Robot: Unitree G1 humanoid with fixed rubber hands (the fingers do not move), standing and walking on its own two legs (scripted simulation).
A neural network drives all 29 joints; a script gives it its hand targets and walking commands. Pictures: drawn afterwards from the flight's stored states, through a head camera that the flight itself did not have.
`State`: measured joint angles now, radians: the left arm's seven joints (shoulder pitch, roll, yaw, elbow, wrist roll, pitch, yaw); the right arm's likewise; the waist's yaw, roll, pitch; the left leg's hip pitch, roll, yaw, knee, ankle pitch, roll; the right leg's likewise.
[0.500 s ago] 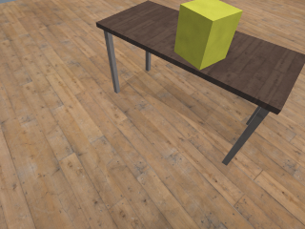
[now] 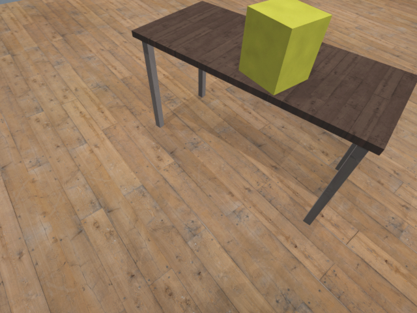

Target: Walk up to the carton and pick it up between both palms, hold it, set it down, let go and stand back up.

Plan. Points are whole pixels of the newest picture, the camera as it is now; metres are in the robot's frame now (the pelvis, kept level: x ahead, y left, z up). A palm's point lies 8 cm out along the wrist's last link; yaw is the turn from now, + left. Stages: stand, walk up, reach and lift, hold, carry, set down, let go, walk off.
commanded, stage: stand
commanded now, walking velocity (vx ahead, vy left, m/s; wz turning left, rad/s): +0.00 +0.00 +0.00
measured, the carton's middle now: (280, 45) +1.01 -0.27 +0.01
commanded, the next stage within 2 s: none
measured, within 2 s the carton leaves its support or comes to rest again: neither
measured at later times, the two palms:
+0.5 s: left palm out of the picture -0.03 +0.21 -0.15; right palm out of the picture -0.03 -0.18 -0.15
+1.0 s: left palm out of the picture -0.02 +0.22 -0.15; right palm out of the picture -0.03 -0.17 -0.15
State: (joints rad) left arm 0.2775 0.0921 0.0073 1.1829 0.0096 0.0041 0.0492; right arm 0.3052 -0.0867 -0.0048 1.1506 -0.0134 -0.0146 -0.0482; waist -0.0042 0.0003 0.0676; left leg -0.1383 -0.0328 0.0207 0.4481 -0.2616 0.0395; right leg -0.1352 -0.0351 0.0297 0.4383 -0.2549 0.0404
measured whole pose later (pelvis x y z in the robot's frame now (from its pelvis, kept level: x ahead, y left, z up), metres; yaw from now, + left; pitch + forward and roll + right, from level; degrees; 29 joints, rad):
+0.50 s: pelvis +0.00 +0.01 +0.00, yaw +0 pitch -3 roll +0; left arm 0.29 0.09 0.00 1.19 0.01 0.00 0.05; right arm 0.32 -0.09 -0.01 1.15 -0.01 -0.02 -0.04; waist 0.00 0.00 0.06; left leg -0.13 -0.05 0.03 0.44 -0.26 0.06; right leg -0.13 -0.05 0.04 0.44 -0.26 0.06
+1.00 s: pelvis +0.01 +0.02 +0.00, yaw +0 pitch -2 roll +0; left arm 0.29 0.09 0.01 1.20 0.01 0.01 0.05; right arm 0.33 -0.08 -0.01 1.14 -0.01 -0.03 -0.05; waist -0.01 0.00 0.06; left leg -0.12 -0.07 0.04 0.43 -0.27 0.07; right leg -0.13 -0.07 0.05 0.43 -0.27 0.07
